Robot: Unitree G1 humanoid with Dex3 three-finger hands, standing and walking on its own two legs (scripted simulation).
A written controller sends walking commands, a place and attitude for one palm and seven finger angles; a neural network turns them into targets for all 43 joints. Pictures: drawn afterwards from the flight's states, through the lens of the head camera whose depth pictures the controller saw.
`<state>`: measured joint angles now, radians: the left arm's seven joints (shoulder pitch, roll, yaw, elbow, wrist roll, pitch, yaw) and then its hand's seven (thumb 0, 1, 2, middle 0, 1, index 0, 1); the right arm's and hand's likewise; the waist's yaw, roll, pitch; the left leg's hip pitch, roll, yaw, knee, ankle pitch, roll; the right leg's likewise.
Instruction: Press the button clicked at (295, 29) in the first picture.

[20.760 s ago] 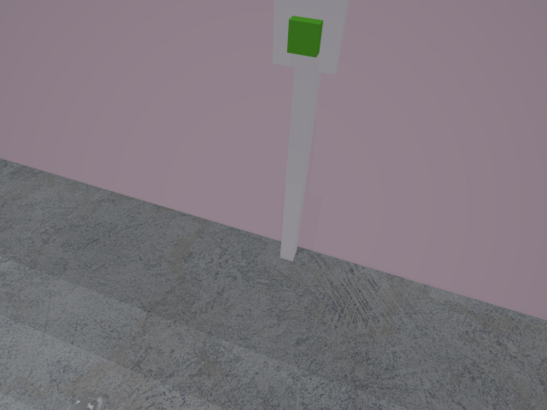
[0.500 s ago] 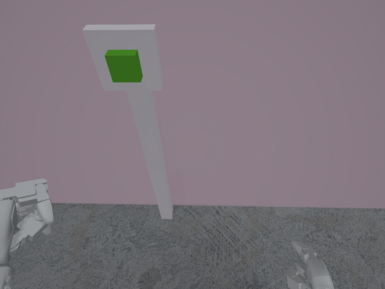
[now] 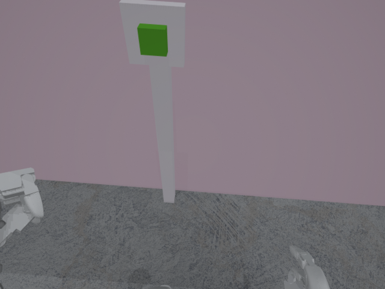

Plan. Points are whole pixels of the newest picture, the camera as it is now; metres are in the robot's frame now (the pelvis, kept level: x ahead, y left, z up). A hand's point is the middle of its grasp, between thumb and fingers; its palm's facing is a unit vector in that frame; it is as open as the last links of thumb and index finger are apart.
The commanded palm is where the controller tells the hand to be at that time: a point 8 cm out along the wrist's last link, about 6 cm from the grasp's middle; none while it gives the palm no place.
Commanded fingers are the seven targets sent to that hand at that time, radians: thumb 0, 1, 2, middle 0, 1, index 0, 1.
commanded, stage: step back with the hand held close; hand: left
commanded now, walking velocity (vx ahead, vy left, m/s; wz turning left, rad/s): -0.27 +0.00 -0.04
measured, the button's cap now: (153, 39) +0.66 +0.16 +0.20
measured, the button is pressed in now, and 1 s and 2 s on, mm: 0 0 0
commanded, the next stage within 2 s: stop stepping back and stand still in 0.36 s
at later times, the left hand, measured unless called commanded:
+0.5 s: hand out of the picture +0.08 +0.24 +0.19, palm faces +0.28 -0.87 -0.40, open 3.1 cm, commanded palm +0.04 +0.29 +0.19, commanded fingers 0.00 0.90 0.90 -1.30 -1.50 -1.30 -1.50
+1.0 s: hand out of the picture -0.04 +0.31 +0.19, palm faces +0.39 -0.86 -0.33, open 3.1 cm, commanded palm -0.11 +0.34 +0.19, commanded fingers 0.00 0.90 0.90 -1.30 -1.50 -1.30 -1.50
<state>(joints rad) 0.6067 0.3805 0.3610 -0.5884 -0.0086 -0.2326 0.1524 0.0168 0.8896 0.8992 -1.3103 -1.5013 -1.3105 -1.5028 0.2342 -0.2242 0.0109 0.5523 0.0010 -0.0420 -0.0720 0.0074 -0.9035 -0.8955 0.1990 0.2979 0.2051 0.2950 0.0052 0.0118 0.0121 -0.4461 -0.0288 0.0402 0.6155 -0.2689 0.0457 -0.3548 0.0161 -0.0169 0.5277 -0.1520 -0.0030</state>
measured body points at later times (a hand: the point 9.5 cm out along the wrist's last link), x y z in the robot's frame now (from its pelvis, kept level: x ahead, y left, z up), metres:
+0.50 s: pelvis -0.12 +0.03 +0.00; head -0.12 +0.06 +0.44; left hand +0.06 +0.29 +0.21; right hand +0.05 -0.20 -0.07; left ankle +0.01 +0.07 -0.71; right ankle -0.23 -0.11 -0.73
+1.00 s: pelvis -0.27 +0.08 -0.01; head -0.30 +0.11 +0.44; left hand -0.07 +0.35 +0.21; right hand -0.15 -0.19 -0.07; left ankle -0.25 +0.22 -0.73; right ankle -0.23 -0.05 -0.70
